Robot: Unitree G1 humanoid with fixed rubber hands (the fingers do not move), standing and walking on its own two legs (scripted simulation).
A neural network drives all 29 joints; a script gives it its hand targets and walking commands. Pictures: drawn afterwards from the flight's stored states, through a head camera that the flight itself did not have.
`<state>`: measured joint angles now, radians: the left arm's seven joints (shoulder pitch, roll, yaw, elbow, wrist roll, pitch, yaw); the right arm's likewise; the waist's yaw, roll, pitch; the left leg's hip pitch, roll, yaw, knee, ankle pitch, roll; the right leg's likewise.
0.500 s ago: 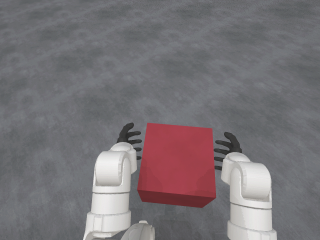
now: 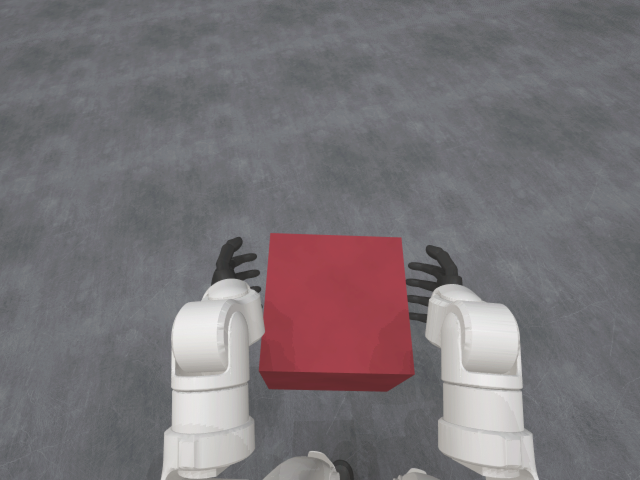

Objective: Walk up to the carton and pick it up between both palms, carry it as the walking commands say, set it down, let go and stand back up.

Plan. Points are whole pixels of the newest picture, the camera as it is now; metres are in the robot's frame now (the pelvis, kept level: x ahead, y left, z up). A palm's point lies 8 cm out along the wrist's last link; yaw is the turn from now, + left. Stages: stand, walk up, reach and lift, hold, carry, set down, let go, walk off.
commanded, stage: carry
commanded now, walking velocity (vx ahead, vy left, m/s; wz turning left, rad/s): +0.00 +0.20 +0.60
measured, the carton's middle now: (332, 316) +0.34 +0.04 -0.02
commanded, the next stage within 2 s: none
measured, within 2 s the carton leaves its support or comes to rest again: neither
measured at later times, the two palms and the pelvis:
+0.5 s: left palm out of the picture +0.15 +0.41 +0.08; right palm (199, 354) +0.23 +0.17 +0.09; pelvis -0.09 +0.18 +0.01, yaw +18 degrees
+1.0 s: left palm out of the picture -0.05 +0.59 +0.09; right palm out of the picture +0.09 +0.38 +0.10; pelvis -0.24 +0.30 +0.01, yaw +36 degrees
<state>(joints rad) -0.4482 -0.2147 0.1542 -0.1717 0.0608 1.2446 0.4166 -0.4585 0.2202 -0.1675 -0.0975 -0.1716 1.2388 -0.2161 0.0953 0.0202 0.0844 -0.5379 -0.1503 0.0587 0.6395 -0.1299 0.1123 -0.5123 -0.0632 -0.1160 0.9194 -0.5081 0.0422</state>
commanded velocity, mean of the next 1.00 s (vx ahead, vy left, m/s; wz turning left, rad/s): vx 0.00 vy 0.20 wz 0.60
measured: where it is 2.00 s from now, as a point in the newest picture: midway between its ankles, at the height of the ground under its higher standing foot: outside the picture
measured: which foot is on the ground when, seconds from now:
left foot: down 0.00-0.04, up 0.06-0.34, down 0.36-0.64, up 0.66-0.88, down 0.90-1.00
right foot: up 0.00-0.00, down 0.02-0.36, up 0.38-0.60, down 0.62-0.90, up 0.92-1.00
